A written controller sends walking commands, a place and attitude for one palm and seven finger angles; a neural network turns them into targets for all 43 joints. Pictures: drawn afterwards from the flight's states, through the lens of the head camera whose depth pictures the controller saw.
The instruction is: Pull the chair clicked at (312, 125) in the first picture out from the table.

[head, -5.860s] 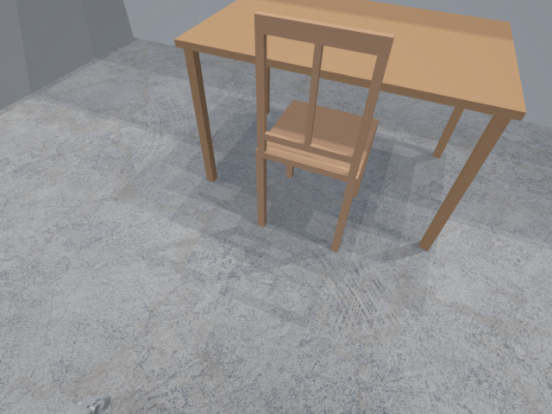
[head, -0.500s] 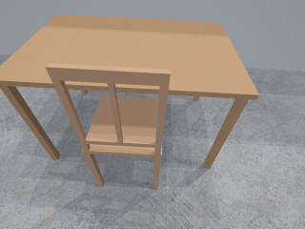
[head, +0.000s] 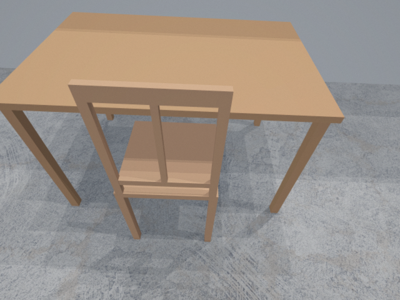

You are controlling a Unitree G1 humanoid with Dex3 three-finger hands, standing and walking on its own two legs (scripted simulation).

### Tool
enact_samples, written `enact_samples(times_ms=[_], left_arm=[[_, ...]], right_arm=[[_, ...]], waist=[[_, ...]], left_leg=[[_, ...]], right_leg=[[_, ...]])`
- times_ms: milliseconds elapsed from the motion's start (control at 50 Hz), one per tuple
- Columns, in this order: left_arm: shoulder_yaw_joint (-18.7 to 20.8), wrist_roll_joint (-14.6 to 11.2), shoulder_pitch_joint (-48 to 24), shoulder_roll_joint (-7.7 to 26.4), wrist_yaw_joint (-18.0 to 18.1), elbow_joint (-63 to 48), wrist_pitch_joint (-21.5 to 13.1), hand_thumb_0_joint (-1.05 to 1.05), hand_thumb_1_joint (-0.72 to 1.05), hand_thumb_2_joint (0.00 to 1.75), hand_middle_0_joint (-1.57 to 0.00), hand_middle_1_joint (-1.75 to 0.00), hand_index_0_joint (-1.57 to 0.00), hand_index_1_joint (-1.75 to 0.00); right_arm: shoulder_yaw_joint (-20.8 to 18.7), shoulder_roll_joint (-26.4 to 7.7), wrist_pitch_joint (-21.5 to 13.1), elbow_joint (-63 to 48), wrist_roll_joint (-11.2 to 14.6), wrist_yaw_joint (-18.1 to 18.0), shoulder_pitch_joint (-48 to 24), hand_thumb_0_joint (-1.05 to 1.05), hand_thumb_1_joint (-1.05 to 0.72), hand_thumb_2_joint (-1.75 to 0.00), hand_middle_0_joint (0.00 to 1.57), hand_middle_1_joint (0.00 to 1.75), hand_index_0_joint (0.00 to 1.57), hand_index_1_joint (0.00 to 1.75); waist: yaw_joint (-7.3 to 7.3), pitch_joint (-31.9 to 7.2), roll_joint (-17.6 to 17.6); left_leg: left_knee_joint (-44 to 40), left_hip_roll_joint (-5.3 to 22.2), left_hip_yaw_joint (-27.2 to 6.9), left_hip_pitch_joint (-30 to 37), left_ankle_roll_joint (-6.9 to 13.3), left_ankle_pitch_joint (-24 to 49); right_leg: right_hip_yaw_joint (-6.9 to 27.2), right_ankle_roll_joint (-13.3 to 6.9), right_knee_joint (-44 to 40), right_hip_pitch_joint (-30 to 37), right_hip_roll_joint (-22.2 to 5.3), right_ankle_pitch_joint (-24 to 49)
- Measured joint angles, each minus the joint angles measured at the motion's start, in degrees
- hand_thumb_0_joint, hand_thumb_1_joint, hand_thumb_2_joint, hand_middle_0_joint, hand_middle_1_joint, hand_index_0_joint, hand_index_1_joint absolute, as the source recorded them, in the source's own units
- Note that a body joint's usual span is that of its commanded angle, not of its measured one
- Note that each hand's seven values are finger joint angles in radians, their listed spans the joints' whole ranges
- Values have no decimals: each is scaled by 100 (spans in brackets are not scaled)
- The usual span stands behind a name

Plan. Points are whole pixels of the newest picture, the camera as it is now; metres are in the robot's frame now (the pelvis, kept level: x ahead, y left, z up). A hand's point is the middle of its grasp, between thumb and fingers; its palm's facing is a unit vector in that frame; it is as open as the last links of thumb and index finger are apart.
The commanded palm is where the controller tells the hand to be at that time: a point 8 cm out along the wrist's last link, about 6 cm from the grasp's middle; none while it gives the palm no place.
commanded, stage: look again from close up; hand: left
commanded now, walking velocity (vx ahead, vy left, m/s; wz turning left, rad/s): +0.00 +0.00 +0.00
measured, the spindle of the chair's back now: (160, 148) +0.53 +0.15 -0.07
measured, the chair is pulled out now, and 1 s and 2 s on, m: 0.00 0.00 0.00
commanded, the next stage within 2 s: shuffle to correct the standing spot in 0.42 s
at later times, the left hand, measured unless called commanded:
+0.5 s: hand out of the picture -0.03 +0.16 -0.18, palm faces +0.02 -0.99 -0.17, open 7.3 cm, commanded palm none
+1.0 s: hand out of the picture -0.01 +0.12 -0.18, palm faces +0.10 -0.98 -0.17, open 7.3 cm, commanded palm none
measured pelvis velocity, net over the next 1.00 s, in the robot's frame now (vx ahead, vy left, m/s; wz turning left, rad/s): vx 0.06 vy -0.03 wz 0.01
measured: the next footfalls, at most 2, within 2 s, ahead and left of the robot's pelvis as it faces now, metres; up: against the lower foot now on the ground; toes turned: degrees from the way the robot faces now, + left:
left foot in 1.10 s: +0.17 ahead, +0.06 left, +0.00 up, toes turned +2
right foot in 1.42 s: +0.14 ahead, -0.17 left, +0.00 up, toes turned -2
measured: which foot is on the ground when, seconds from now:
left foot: down 0.00-0.88, up 0.90-1.00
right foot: down 0.00-1.00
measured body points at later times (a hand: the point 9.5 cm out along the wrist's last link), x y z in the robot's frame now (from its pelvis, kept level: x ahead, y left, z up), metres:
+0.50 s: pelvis +0.00 +0.00 +0.00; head +0.01 +0.01 +0.45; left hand -0.03 +0.21 -0.16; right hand -0.01 -0.21 -0.16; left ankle +0.02 +0.09 -0.74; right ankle -0.01 -0.14 -0.74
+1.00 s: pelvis +0.06 -0.03 -0.01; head +0.09 -0.03 +0.44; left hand -0.02 +0.17 -0.16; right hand +0.05 -0.26 -0.17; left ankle +0.04 +0.07 -0.71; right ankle -0.01 -0.14 -0.74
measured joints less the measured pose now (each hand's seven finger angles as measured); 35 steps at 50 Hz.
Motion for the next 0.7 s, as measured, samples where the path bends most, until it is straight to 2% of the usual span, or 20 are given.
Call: enact_samples(times_ms=[240, 560, 700], left_arm=[[30, 17, 27, -71, 10, -4, -1, 0, 91, 90, -20, -30, -20, -30], [30, 14, 76, -126, 8, 46, -20, 0, 91, 90, -20, -30, -20, -30], [88, 83, 221, -85, -81, 64, 48, 0, 91, 90, -20, -30, -20, -30]], right_arm=[[-33, 20, -35, -39, -1, -14, 45, 0, -91, -90, 20, 30, 20, 30], [-41, -33, -36, -50, 8, -37, 6, 0, -92, -90, 19, 30, 20, 30], [-109, 16, 9, -38, -32, -15, 157, 0, -91, -90, 20, 30, 20, 30]], waist=[[-11, -17, -6], [-1, -35, 15], [-21, -207, -51]], left_leg=[[-122, -83, 59, 2, 65, 64], [-106, -39, 55, 48, 29, 28], [-31, -45, 77, 57, -5, -112]], right_leg=[[58, 60, -2, -65, -82, 17], [56, 32, -35, -2, -38, 7], [53, -113, 301, -118, -59, -325]])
